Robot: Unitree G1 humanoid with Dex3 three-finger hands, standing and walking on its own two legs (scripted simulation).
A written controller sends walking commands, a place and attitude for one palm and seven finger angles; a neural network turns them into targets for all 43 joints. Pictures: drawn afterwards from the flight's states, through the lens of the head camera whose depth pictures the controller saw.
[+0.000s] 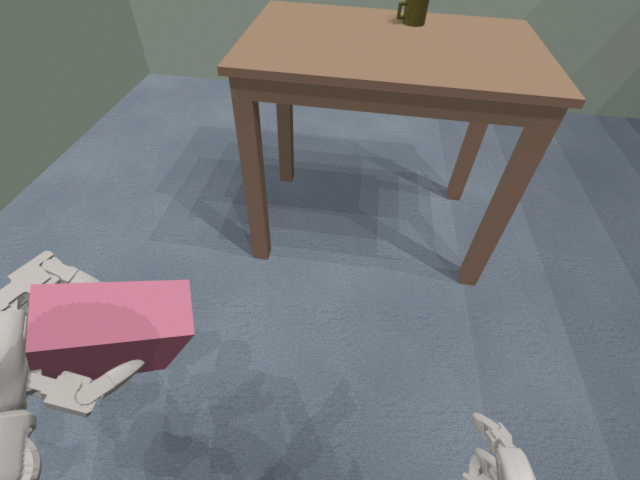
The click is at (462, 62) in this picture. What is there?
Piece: table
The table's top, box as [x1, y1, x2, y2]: [217, 0, 585, 108]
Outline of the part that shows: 217,66 218,75 574,108 581,108 585,101 583,96 525,20 427,12 425,23 422,26 411,27 404,25 401,22 402,19 396,18 397,10 270,0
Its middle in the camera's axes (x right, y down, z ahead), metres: +0.24 -0.63 +1.25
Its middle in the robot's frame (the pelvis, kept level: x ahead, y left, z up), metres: +1.38 -0.16 +0.03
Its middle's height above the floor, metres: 0.80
